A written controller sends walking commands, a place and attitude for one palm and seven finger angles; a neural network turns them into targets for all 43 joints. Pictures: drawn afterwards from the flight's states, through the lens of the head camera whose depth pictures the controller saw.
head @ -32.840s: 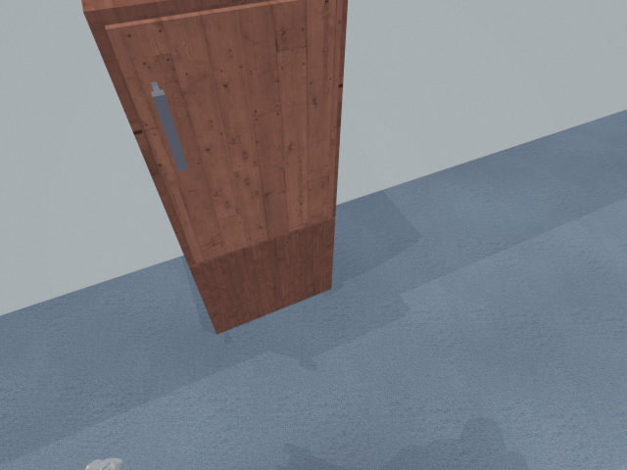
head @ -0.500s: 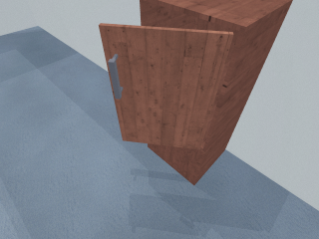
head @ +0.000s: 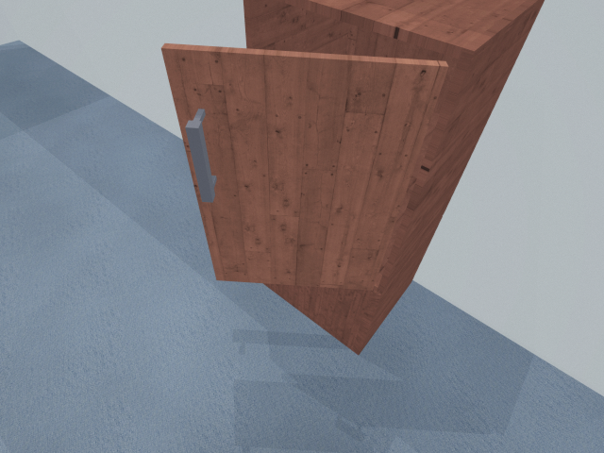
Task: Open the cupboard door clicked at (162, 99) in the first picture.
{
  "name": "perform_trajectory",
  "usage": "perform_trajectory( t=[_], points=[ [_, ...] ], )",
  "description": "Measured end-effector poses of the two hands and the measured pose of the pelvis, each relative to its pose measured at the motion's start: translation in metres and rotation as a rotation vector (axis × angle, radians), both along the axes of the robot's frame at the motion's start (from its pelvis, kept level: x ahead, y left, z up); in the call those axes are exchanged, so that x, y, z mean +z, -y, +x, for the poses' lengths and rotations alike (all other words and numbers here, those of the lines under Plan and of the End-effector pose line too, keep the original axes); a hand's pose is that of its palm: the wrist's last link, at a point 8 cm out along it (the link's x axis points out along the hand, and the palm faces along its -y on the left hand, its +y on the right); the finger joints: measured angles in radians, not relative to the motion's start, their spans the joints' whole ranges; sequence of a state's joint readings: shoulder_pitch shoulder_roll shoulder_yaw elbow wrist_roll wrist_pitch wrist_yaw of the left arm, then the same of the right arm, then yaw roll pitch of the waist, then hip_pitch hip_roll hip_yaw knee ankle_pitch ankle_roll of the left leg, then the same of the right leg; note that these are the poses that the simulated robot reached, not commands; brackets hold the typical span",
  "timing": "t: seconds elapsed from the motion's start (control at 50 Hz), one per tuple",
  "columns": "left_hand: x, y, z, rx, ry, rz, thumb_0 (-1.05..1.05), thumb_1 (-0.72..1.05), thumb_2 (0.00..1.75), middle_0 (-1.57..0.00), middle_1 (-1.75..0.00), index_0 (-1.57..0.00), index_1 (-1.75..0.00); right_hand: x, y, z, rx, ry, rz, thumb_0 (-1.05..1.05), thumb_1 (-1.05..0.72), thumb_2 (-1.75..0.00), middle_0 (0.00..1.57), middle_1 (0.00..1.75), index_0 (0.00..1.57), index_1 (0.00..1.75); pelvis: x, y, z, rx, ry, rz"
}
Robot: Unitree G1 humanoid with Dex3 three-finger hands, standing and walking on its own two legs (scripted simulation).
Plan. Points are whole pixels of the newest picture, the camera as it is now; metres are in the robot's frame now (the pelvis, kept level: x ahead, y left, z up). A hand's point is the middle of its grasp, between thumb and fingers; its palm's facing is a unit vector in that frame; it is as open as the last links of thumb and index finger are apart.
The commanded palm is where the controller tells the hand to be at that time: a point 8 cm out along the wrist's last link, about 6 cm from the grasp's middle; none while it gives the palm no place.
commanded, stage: come to a stop and stand still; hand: left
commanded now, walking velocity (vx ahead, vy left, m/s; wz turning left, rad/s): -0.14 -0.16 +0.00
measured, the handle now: (204, 157) +0.55 +0.20 +0.08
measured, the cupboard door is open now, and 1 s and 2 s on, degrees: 36 36 36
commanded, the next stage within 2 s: look again from close up in 1.12 s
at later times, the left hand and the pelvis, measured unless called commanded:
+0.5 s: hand out of the picture +0.03 +0.16 -0.17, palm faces +0.03 -0.97 -0.25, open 7.3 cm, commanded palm none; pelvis -0.01 -0.02 +0.00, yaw +0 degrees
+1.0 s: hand out of the picture -0.03 +0.12 -0.16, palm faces +0.05 -0.98 -0.21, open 7.3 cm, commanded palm none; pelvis -0.02 -0.05 +0.00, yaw +2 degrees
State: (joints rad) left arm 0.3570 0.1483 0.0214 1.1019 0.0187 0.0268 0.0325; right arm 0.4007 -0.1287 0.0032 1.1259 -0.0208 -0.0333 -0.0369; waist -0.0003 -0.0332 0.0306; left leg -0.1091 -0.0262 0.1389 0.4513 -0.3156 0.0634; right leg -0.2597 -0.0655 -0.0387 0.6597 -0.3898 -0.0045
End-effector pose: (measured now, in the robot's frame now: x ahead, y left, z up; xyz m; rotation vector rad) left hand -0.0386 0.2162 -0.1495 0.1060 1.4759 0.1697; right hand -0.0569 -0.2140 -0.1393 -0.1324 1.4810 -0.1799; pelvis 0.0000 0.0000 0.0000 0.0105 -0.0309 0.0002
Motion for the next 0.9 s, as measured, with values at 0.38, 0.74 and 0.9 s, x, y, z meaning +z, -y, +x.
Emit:
perform_trajectory(
  t=[0.38, 0.74, 0.9],
  points=[
    [0.008, 0.004, 0.066, -0.051, 0.153, 0.074, 0.01, 0.93, 0.90, -0.20, -0.30, -0.20, -0.30, -0.015, 0.009, 0.043, -0.027, 0.085, 0.029, 0.02, -0.92, -0.90, 0.21, 0.30, 0.20, 0.30, -0.004, 0.014, 0.000, 0.002, -0.025, -0.011],
    [0.023, 0.027, 0.027, -0.045, 0.150, 0.076, 0.00, 0.92, 0.90, -0.20, -0.30, -0.20, -0.30, -0.013, 0.045, 0.051, 0.075, 0.174, 0.054, 0.00, -0.92, -0.90, 0.20, 0.30, 0.20, 0.30, 0.003, 0.039, -0.019, 0.016, -0.001, 0.011],
    [0.019, 0.044, 0.009, -0.021, 0.090, 0.052, 0.00, 0.91, 0.90, -0.20, -0.30, -0.20, -0.30, -0.013, 0.047, 0.017, 0.066, 0.048, 0.072, 0.00, -0.91, -0.90, 0.20, 0.30, 0.20, 0.30, 0.004, 0.049, -0.018, 0.026, -0.007, 0.009]
  ],
)
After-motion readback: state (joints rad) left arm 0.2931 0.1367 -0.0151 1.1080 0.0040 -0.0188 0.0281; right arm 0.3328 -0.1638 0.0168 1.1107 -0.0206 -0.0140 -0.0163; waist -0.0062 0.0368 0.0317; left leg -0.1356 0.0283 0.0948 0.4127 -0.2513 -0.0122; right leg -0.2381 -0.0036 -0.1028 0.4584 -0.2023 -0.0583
